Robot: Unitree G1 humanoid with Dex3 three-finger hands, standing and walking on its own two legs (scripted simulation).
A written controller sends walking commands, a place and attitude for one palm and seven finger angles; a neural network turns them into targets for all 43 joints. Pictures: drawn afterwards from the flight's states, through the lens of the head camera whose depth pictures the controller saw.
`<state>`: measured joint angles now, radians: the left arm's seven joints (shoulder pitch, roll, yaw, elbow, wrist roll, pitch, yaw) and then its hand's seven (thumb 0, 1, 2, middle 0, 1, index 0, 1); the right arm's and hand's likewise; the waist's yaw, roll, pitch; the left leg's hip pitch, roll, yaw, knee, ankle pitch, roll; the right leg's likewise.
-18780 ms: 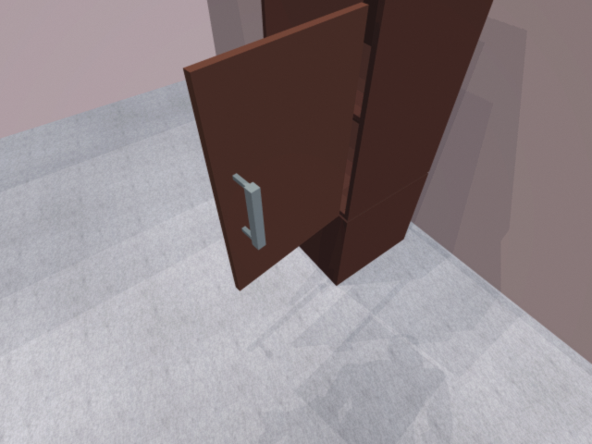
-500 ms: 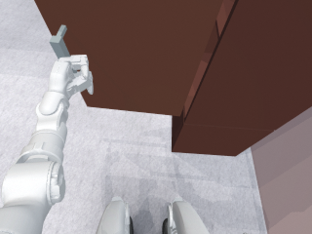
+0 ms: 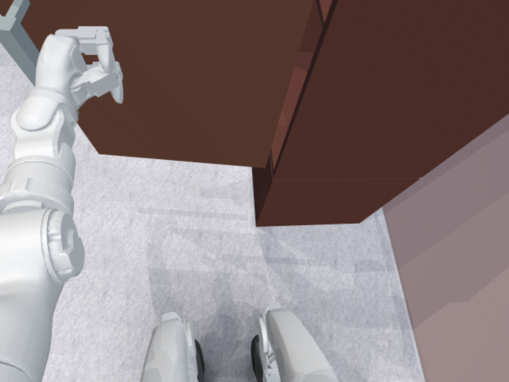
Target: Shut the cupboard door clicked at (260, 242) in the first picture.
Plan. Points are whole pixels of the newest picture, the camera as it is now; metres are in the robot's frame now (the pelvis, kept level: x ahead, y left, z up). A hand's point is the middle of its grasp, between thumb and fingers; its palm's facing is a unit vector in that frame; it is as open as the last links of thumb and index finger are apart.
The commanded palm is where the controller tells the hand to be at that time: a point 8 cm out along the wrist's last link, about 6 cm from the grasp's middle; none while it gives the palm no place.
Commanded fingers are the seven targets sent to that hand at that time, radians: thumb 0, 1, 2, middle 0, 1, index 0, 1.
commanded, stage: push the door shut along its arc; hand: left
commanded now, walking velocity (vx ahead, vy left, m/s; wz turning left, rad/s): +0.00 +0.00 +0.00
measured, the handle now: (48, 67) +0.58 +0.23 +0.08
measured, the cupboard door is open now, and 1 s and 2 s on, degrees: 84 65 65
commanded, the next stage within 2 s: pull the fist back off the door in 0.66 s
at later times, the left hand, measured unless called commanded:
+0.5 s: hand (127, 53) +0.59 +0.12 +0.09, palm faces -0.33 -0.94 -0.05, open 3.3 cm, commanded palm +0.60 +0.13 +0.08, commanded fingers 0.00 0.90 0.90 -1.30 -1.50 -1.30 -1.50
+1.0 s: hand (146, 46) +0.63 +0.10 +0.07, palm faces +0.11 -0.99 -0.07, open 3.2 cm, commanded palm +0.59 +0.11 +0.08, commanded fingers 0.00 0.90 0.90 -1.30 -1.50 -1.30 -1.50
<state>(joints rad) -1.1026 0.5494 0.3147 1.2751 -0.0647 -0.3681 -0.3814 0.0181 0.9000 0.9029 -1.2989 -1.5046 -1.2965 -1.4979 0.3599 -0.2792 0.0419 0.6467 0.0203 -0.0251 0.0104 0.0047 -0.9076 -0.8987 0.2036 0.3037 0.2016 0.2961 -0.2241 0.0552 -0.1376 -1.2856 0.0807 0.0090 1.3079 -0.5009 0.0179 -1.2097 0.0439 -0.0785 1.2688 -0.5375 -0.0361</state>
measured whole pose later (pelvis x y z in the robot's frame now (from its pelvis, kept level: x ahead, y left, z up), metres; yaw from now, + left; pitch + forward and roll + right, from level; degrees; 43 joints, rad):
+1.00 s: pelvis +0.01 +0.00 -0.02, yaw -1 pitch +34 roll -4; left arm -1.31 0.48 0.34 1.23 0.12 -0.27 0.15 0.03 0.92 0.92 -1.30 -1.50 -1.29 -1.50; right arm 0.44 -0.23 0.04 0.66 -0.10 -0.05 0.11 0.00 -0.91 -0.90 0.20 0.30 0.20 0.30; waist -0.29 0.07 -0.14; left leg -1.46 0.08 -0.01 1.37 -0.52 0.01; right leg -1.37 0.05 -0.10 1.32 -0.55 -0.04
